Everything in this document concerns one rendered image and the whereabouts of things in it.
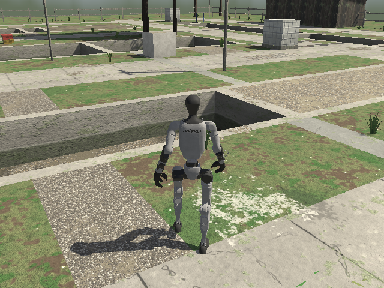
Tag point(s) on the robot right hand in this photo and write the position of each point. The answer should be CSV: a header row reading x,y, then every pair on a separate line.
x,y
222,166

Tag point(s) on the robot left hand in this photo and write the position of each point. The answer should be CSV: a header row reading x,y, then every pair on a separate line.
x,y
157,178

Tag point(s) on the robot right foot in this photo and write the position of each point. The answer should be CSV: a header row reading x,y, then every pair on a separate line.
x,y
203,249

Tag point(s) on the left robot forearm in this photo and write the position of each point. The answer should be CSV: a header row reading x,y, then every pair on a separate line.
x,y
162,161

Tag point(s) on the robot left thigh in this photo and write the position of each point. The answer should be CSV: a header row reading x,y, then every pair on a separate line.
x,y
178,175

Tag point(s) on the robot left upper arm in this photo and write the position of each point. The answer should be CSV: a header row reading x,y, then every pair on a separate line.
x,y
171,136

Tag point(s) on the robot right upper arm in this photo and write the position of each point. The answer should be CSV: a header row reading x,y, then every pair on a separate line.
x,y
210,126

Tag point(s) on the right robot forearm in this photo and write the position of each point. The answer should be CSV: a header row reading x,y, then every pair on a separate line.
x,y
220,156

